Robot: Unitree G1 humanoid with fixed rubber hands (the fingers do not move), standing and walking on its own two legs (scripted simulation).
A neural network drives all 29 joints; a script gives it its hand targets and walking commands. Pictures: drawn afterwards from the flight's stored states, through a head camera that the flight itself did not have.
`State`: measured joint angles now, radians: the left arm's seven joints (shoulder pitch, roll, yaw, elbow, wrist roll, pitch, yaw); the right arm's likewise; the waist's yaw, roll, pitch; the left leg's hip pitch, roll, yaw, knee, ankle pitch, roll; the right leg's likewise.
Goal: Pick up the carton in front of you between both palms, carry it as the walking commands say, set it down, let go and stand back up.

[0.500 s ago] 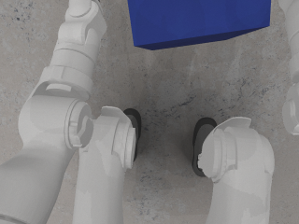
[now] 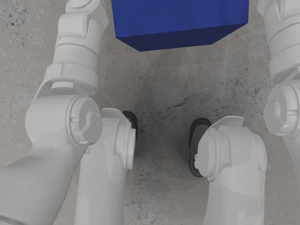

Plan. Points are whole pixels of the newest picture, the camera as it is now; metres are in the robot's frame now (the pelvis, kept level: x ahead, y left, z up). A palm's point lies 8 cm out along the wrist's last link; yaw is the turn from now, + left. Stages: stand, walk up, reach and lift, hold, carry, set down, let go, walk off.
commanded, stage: reach and lift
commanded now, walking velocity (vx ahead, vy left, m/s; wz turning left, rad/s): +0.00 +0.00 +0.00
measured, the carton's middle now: out of the picture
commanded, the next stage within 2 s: none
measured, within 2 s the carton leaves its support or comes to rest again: leaves its support in 0.02 s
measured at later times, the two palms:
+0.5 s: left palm out of the picture +0.50 +0.12 +0.01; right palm out of the picture +0.51 -0.18 +0.01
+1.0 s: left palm out of the picture +0.48 +0.12 +0.16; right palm out of the picture +0.47 -0.18 +0.15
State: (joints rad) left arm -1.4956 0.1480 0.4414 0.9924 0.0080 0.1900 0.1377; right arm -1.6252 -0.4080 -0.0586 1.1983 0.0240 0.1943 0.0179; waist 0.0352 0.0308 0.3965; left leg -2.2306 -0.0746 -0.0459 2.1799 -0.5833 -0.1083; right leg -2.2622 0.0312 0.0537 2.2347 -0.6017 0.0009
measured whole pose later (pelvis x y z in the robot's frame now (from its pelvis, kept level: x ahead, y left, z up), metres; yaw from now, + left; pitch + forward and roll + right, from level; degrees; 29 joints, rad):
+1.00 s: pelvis +0.02 +0.02 +0.20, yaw -5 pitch +39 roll +1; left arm -0.84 -0.12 0.51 0.58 0.19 0.37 0.09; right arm -0.91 -0.04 -0.35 0.70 -0.20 0.41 -0.02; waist 0.03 0.02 -0.23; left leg -1.72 -0.11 -0.11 1.53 -0.50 -0.08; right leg -1.74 0.10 0.11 1.54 -0.48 0.05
